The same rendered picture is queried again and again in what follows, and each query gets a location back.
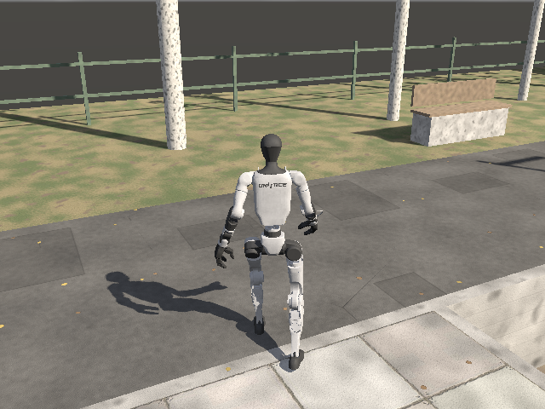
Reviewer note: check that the right robot thigh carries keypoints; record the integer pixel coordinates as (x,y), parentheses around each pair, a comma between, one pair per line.
(294,259)

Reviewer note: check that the robot left hand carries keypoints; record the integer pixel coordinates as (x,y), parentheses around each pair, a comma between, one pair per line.
(219,257)

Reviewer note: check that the robot right hand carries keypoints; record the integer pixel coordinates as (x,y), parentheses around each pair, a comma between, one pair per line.
(311,230)

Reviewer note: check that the left robot foot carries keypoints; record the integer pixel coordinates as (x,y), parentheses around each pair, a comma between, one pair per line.
(259,328)

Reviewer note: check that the left robot forearm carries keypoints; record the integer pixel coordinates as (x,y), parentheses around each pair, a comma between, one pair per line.
(228,230)

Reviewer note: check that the left robot upper arm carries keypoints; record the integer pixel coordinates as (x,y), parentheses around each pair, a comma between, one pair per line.
(240,194)

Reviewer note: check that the right robot upper arm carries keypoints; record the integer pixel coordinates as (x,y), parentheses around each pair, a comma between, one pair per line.
(303,192)

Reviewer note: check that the right robot forearm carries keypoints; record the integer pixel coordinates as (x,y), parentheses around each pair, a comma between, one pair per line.
(312,219)

